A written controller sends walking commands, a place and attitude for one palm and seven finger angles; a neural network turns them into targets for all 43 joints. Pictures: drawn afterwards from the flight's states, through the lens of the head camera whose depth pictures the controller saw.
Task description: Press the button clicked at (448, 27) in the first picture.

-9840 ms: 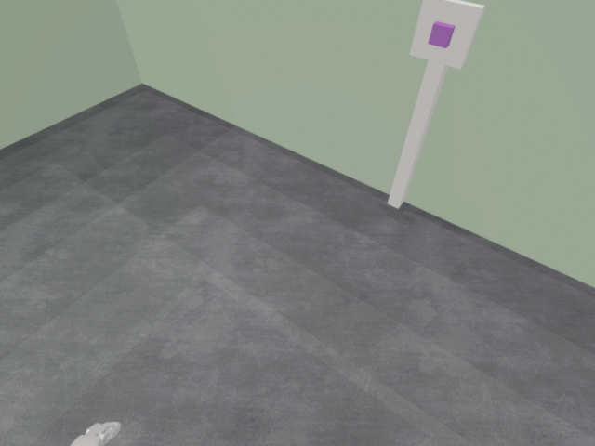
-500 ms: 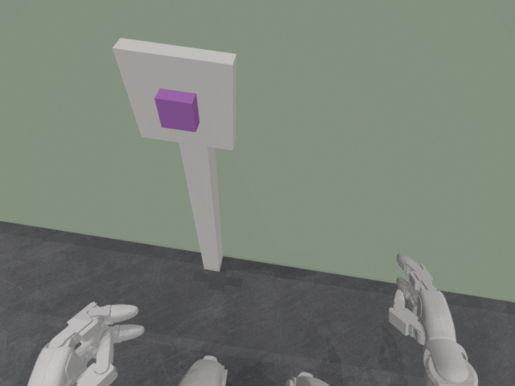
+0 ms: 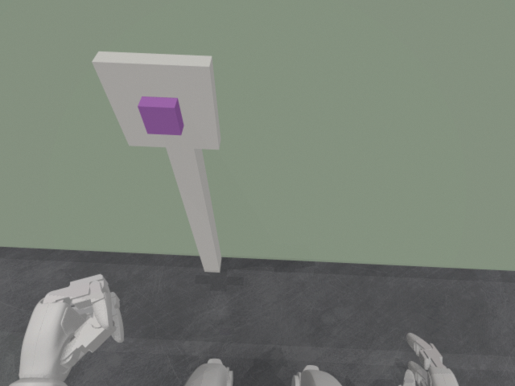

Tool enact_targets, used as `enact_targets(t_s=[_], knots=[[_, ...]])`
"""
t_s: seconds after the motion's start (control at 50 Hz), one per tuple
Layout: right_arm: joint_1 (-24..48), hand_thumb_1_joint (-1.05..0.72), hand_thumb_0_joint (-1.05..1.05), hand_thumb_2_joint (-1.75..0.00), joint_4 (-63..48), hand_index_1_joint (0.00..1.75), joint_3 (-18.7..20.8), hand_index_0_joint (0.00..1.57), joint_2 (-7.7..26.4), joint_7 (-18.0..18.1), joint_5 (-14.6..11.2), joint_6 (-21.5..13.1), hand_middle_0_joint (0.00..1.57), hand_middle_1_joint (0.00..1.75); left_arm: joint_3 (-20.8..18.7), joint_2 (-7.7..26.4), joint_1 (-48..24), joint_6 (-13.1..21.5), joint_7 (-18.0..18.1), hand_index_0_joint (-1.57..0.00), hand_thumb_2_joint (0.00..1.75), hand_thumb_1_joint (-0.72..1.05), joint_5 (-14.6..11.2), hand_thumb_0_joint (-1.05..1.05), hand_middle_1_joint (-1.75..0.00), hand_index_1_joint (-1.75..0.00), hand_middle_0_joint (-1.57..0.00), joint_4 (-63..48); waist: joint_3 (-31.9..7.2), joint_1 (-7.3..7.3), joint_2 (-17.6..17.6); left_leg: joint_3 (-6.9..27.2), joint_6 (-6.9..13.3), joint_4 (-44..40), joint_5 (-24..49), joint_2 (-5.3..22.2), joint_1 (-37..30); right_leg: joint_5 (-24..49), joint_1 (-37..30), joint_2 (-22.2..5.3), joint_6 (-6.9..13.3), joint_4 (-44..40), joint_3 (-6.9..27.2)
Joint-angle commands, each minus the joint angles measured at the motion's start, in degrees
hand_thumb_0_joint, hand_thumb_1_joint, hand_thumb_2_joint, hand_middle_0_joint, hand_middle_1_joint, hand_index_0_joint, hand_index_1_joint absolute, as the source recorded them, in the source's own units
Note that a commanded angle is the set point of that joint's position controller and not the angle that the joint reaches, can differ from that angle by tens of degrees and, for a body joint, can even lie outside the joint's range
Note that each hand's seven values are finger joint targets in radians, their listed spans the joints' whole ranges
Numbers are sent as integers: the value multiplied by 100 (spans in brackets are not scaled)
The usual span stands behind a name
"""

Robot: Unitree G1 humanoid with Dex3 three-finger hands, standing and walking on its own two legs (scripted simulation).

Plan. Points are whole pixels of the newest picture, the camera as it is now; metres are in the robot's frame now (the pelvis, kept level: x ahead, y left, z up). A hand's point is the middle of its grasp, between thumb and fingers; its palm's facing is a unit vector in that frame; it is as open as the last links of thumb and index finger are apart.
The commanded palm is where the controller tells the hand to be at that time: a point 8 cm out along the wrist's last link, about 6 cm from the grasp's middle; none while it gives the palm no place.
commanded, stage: raise the hand and make a fist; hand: left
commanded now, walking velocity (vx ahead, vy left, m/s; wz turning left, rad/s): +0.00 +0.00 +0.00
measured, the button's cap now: (162, 115) +0.53 +0.19 +0.11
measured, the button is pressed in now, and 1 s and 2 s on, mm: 0 0 0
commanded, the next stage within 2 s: aim a knuckle at the button in 1.00 s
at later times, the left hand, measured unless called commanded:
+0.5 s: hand (92, 280) +0.24 +0.22 +0.09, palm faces +0.03 -1.00 -0.07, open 3.1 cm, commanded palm +0.22 +0.27 +0.10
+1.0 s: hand (103, 265) +0.25 +0.21 +0.10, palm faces +0.02 -1.00 -0.06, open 3.1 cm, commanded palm +0.23 +0.26 +0.11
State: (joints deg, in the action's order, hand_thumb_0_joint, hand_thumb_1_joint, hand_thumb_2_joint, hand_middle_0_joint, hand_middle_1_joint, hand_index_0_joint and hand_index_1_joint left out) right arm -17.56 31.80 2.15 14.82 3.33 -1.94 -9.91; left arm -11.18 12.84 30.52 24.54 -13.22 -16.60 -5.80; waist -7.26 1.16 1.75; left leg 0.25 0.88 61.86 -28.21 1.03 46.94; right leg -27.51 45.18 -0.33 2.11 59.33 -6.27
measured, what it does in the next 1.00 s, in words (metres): stands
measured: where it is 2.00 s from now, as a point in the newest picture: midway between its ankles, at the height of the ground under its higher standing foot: outside the picture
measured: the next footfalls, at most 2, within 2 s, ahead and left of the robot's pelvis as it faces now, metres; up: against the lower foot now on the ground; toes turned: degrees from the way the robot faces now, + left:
none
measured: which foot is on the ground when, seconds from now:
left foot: down 0.00-1.00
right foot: down 0.00-1.00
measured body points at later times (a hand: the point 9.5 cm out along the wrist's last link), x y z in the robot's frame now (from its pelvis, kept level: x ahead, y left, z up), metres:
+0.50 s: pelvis +0.02 +0.02 +0.02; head +0.06 +0.02 +0.47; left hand +0.23 +0.27 +0.10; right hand +0.20 -0.20 -0.04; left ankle +0.02 +0.11 -0.67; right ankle +0.02 -0.10 -0.67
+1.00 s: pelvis +0.03 +0.00 +0.03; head +0.06 +0.00 +0.48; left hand +0.25 +0.26 +0.11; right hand +0.19 -0.24 -0.04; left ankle +0.02 +0.11 -0.67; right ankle +0.02 -0.10 -0.67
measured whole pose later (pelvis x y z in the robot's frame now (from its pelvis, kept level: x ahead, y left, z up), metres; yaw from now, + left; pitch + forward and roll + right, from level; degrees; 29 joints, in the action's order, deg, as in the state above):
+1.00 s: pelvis +0.03 +0.00 +0.03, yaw +0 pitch +9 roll -2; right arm -15.3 30.7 -1.2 14.5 2.5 -1.9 -10.0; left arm -13.0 14.9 19.8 16.0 -15.8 -16.9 -1.5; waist -6.2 0.4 2.1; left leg -0.2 1.1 51.0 -25.8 0.7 34.2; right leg -24.8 32.5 -0.1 1.5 48.3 -5.6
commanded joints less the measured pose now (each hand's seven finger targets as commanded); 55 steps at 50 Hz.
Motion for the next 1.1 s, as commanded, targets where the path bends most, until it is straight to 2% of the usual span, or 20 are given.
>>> enact_targets(t_s=[0.0, 0.04, 0.08, 0.16, 0.22, 0.24, 0.34, 0.38, 0.44, 0.5, 0.54, 0.6, 0.64, 0.72, 0.74, 0.82, 0.88, 1.02, 1.04, 1.08], knots=[[576, -90, 0, -90, -1128, 30, 143, 20, 641, 85, -70, -587, 20, 30, -255, 931, -417, 364, -287, -130, 90, 90, -30, 0, -150, -150, -130, -1258, -1011, -47, 59, 187, 99, -1082, 490, -120, -669, -412, -737, 2, -98, -1363, 656], [594, -90, 0, -90, -1110, 30, 128, 20, 595, 94, -59, -571, 20, 30, -566, 1138, -435, 270, -125, -130, 90, 90, -68, 0, -150, -150, -130, -1464, -1209, -168, 283, 215, 87, -1219, 716, -108, -889, -21, -970, 65, -70, -1257, 508], [636, -90, 0, -90, -1138, 30, 112, 20, 521, 91, -66, -514, 20, 30, -598, 956, -273, 180, 67, -130, 90, 90, -103, 0, -150, -150, -130, -1538, -1107, -219, 318, 236, 61, -1381, 952, -77, -1091, 358, -1052, 111, -61, -1202, 312], [660, -90, 0, -90, -1133, 30, 51, 20, 535, 31, -48, -394, 20, 30, -352, 652, -396, -90, 268, -130, 90, 90, -41, 0, -150, -150, -130, -1255, -571, -89, 276, 312, 20, -1524, 1081, -35, -1195, 636, -931, 169, -67, -1239, 128], [579, -90, 0, -90, -1169, 30, 8, 20, 609, 6, -46, -359, 20, 30, -61, 586, -577, -352, 123, -130, 90, 90, 93, 0, -150, -150, -130, -982, -326, 38, 259, 339, 21, -1595, 993, -27, -1238, 683, -848, 162, -82, -1340, 109], [564, -90, 0, -90, -1194, 30, -14, 20, 643, 12, -42, -344, 20, 30, -9, 614, -672, -446, 28, -130, 90, 90, 103, 0, -150, -150, -130, -874, -258, 71, 65, 357, 40, -1596, 1033, -21, -1217, 729, -902, 183, -78, -1370, 113], [517, -90, 0, -90, -1198, 30, -64, 20, 656, 47, -29, -384, 20, 30, -462, 1043, -1123, -550, -171, -130, 90, 90, -24, 0, -150, -150, -130, -1112, -731, -52, 64, 340, 13, -1615, 1552, -48, -1547, 1238, -1337, 194, -61, -1411, 154], [497, -90, 0, -90, -1190, 30, -88, 20, 603, 46, -30, -406, 20, 30, -607, 1067, -1239, -455, -146, -130, 90, 90, -89, 0, -150, -150, -130, -1331, -958, -111, 289, 325, -24, -1656, 1799, -40, -1771, 1422, -1442, 181, -56, -1393, 137], [523, -90, 0, -90, -1086, 30, -119, 20, 595, 24, -9, -416, 20, 30, -671, 1073, -1373, -399, -72, -130, 90, 90, -127, 0, -150, -150, -130, -1253, -859, -110, 247, 357, -48, -1674, 2017, -33, -1810, 1577, -1493, 211, -45, -1391, 113], [490, -90, 0, -90, -1032, 30, -119, 20, 629, 5, -43, -422, 20, 30, -507, 958, -1456, -473, -124, -130, 90, 90, -68, 0, -150, -150, -130, -1096, -765, -59, 490, 370, -82, -1759, 2066, -10, -1925, 1566, -1414, 183, -51, -1444, 82], [495, -90, 0, -90, -1003, 30, -113, 20, 678, 2, -37, -417, 20, 30, -492, 975, -1436, -635, -223, -130, 90, 90, -76, 0, -150, -150, -130, -821, -776, -37, 152, 378, -46, -1780, 2118, -18, -1877, 1663, -1543, 196, -62, -1505, 87], [483, -90, 0, -90, -1008, 30, -83, 20, 700, 26, -63, -412, 20, 30, -564, 1020, -1381, -831, -369, -130, 90, 90, -127, 0, -150, -150, -130, -709, -915, -93, 208, 308, -47, -1835, 2287, -39, -1971, 1899, -1740, 152, -79, -1596, 103], [531, -90, 0, -90, -1022, 30, -73, 20, 708, 29, -62, -408, 20, 30, -633, 1016, -1278, -890, -409, -130, 90, 90, -206, 0, -150, -150, -130, -607, -880, -137, -67, 288, -28, -1833, 2378, -53, -1922, 2043, -1878, 169, -80, -1635, 120], [507, -90, 0, -90, -1031, 30, -68, 20, 664, 1, -35, -416, 20, 30, -782, 1098, -1416, -712, -276, -130, 90, 90, -223, 0, -150, -150, -130, -946, -954, -195, 241, 257, -80, -1879, 2677, -59, -2078, 2233, -1909, 150, -72, -1584, 105], [516, -90, 0, -90, -1012, 30, -65, 20, 671, -17, -12, -396, 20, 30, -833, 1162, -1411, -678, -213, -130, 90, 90, -198, 0, -150, -150, -130, -854, -847, -189, 66, 250, -56, -1853, 2614, -54, -1994, 2211, -1908, 182, -71, -1581, 126], [444, -90, 0, -90, -966, 30, -41, 20, 653, -46, -14, -398, 20, 30, -668, 983, -1464, -433, -153, -130, 90, 90, -140, 0, -150, -150, -130, -941, -905, -116, 313, 193, -60, -1823, 2542, -64, -2097, 2172, -1791, 153, -81, -1588, 159], [454, -90, 0, -90, -964, 30, -33, 20, 690, -45, -23, -351, 20, 30, -594, 966, -1455, -460, -223, -130, 90, 90, -109, 0, -150, -150, -130, -696, -772, -54, 53, 174, -19, -1805, 2220, -78, -1904, 2020, -1780, 150, -98, -1644, 197], [566, -90, 0, -90, -1025, 30, -65, 20, 664, 2, -50, -339, 20, 30, -665, 1085, -1559, -453, -292, -130, 90, 90, -155, 0, -150, -150, -130, -808, -742, -91, 240, 140, 19, -1846, 1871, -118, -1865, 1742, -1825, 112, -97, -1777, 295], [567, -90, 0, -90, -1002, 30, -75, 20, 663, 4, -36, -326, 20, 30, -707, 1138, -1601, -442, -269, -130, 90, 90, -177, 0, -150, -150, -130, -761, -697, -65, -18, 146, 42, -1816, 1790, -109, -1787, 1657, -1843, 132, -113, -1810, 327], [586, -90, 0, -90, -1007, 30, -79, 20, 645, 16, -45, -345, 20, 30, -701, 1081, -1625, -383, -271, -130, 90, 90, -205, 0, -150, -150, -130, -774, -689, -81, 90, 132, 36, -1822, 1725, -123, -1797, 1612, -1843, 111, -117, -1834, 363]])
